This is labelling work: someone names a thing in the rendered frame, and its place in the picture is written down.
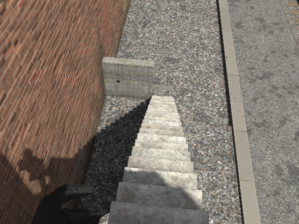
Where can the robot left hand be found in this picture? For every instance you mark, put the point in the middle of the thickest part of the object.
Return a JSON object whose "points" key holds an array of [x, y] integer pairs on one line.
{"points": [[49, 210]]}

